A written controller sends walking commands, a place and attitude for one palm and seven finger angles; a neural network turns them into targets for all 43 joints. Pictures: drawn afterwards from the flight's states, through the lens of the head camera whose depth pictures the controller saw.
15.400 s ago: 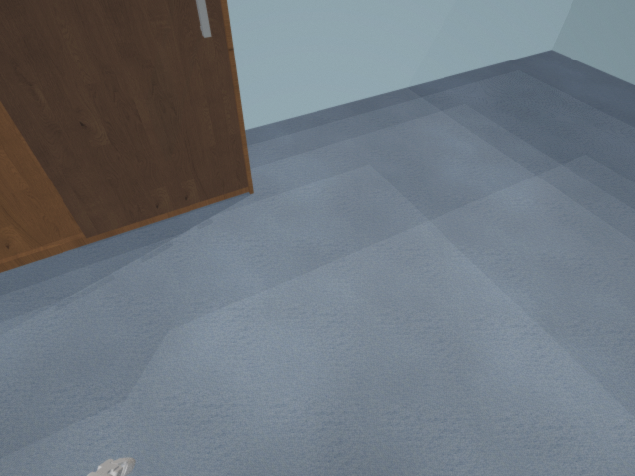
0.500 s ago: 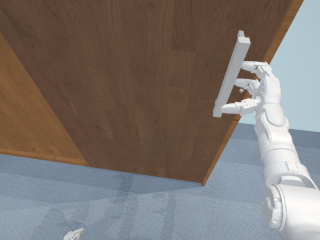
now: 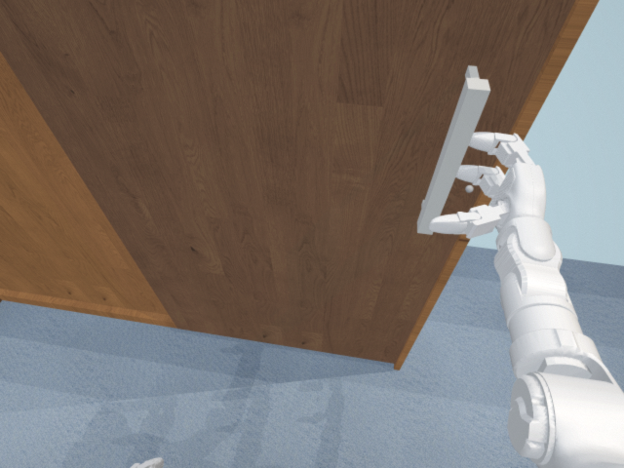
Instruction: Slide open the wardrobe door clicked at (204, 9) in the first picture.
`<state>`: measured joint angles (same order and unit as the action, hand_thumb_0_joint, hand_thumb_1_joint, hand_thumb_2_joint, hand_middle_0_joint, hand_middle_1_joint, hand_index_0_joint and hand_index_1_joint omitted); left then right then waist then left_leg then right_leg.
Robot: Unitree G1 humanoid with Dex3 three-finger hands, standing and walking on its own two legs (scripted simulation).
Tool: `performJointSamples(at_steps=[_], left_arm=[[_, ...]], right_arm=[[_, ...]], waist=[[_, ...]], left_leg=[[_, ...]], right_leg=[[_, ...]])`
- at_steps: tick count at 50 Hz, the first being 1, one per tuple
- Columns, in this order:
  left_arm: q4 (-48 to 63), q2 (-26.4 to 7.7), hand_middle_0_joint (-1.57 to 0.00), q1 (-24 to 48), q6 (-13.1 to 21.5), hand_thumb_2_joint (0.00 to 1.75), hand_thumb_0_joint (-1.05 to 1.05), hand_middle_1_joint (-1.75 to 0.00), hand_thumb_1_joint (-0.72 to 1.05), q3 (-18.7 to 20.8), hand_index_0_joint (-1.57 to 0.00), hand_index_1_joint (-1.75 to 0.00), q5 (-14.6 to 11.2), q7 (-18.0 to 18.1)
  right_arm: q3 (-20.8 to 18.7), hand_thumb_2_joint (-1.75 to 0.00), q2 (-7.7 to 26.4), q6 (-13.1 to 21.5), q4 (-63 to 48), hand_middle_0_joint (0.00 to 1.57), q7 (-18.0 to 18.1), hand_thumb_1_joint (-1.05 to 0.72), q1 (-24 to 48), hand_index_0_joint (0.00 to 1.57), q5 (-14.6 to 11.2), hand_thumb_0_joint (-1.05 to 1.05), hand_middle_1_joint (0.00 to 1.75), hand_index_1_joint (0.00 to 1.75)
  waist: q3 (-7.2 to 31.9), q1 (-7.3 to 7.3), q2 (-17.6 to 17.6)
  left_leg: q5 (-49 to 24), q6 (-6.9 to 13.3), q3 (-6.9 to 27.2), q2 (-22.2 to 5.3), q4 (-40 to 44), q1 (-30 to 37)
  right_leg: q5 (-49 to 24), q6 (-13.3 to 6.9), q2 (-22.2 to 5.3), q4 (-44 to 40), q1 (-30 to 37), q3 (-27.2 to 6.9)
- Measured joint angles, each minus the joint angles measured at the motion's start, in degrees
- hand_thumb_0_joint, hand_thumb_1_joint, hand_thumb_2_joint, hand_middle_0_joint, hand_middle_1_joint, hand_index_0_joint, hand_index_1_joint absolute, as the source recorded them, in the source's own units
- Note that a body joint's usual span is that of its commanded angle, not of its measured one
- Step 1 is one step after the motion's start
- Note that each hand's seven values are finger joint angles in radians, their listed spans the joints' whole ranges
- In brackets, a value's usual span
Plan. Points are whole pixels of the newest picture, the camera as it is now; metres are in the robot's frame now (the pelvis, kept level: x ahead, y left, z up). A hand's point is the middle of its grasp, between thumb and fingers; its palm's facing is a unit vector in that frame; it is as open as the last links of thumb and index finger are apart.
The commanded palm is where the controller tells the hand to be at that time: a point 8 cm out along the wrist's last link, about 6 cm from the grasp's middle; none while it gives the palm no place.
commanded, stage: slide the fingers in behind the handle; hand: right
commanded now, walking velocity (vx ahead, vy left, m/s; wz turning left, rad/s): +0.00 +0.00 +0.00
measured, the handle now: (445, 160) +0.51 -0.11 +0.13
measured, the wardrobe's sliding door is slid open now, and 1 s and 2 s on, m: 0.00 0.00 0.00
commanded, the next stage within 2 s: grip the handle and tug to test in 1.42 s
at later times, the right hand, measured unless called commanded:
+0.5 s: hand (451, 188) +0.45 -0.11 +0.13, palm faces +0.04 +1.00 +0.03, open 14.0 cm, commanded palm +0.42 -0.16 +0.14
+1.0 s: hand (441, 187) +0.45 -0.10 +0.14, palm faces +0.06 +1.00 +0.00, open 14.3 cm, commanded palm +0.41 -0.14 +0.14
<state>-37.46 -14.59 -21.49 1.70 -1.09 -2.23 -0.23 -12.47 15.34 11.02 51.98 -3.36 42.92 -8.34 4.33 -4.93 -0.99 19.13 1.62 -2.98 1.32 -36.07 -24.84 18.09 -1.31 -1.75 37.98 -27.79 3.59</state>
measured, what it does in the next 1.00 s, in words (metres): stands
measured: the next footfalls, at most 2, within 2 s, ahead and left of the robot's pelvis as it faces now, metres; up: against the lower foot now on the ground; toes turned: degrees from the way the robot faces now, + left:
none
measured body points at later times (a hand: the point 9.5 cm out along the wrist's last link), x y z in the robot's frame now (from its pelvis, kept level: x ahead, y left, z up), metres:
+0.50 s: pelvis +0.01 +0.00 +0.00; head +0.04 +0.00 +0.45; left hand +0.10 +0.25 -0.11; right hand +0.45 -0.17 +0.13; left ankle -0.01 +0.10 -0.72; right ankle +0.01 -0.10 -0.72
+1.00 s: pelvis +0.00 +0.01 +0.00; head +0.03 +0.02 +0.45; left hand +0.10 +0.26 -0.11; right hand +0.44 -0.15 +0.14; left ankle -0.01 +0.10 -0.72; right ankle +0.01 -0.10 -0.72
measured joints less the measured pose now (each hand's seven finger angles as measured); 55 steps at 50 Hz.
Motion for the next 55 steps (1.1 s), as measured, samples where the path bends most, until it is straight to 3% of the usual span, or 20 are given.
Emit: performJointSamples(at_steps=[7,20,25,31,39,47,55], left_arm=[[0.7,0.3,-0.20,1.3,0.0,0.90,0.00,-0.30,0.90,0.0,-0.20,-0.30,-0.1,0.3],[0.4,0.5,-0.20,3.5,-0.1,0.90,0.00,-0.30,0.90,-0.1,-0.20,-0.30,0.1,0.2],[1.1,1.0,-0.20,3.4,-0.4,0.90,0.00,-0.30,0.90,-0.2,-0.20,-0.30,0.5,0.0],[0.7,0.8,-0.20,2.2,-0.5,0.90,0.00,-0.30,0.90,0.3,-0.20,-0.30,0.4,-0.2],[-0.3,0.6,-0.20,2.4,-1.1,0.90,0.00,-0.30,0.90,0.5,-0.20,-0.30,0.3,0.1],[-0.2,0.6,-0.20,2.9,-0.2,0.90,0.00,-0.30,0.90,0.7,-0.20,-0.30,0.6,-0.2],[-0.3,0.7,-0.20,3.1,-0.2,0.90,0.00,-0.30,0.90,0.4,-0.20,-0.30,0.6,-0.1]], right_arm=[[0.7,-0.30,-1.2,-1.0,-5.4,0.30,1.4,0.50,-3.7,0.30,0.3,-0.02,1.21,1.20],[3.9,-0.30,-4.2,-4.2,-5.5,0.30,3.2,0.50,-1.2,0.30,-0.1,-0.01,1.20,1.20],[2.6,-0.30,-4.3,-3.8,-6.8,0.30,4.6,0.50,-2.6,0.30,0.9,-0.01,1.20,1.20],[4.0,-0.30,-4.4,-2.8,-10.4,0.30,4.9,0.50,-5.0,0.30,1.1,-0.02,1.20,1.20],[5.6,-0.30,-5.3,-5.8,-9.9,0.28,6.1,0.50,-3.6,0.28,0.6,-0.01,1.20,1.20],[6.2,-0.30,-6.2,-4.7,-9.4,0.24,8.0,0.50,-3.1,0.24,0.7,-0.01,1.19,1.18],[6.1,-0.30,-5.8,-4.3,-9.1,0.24,6.9,0.50,-3.5,0.23,0.6,-0.01,1.19,1.18]], waist=[[-0.3,0.36,0.2],[-0.2,1.07,-0.1],[-0.4,0.68,0.3],[-0.4,1.20,-0.3],[-0.6,1.48,-0.5],[-0.8,1.69,-0.5],[-0.6,1.73,-0.3]], left_leg=[[0.0,0.0,0.0,0.1,0.6,1.5],[0.2,-0.1,-0.5,-0.4,0.9,2.0],[0.3,0.1,0.0,-0.1,0.9,1.9],[0.4,0.3,-0.1,0.1,1.1,2.6],[0.2,0.5,-0.9,0.0,1.7,3.5],[0.2,0.7,-1.1,-0.1,1.5,3.2],[0.1,0.8,-1.0,0.1,1.8,3.5]], right_leg=[[0.2,0.0,-0.1,-0.3,1.4,0.0],[-0.1,0.0,0.5,-1.0,1.8,-0.6],[0.0,0.2,0.2,-1.2,2.1,-0.1],[0.2,0.4,0.0,-1.3,2.7,-0.2],[-0.3,0.6,0.3,-1.9,3.3,-1.0],[-0.7,0.8,0.3,-2.1,3.0,-1.3],[-0.7,0.9,0.2,-2.5,3.4,-1.2]])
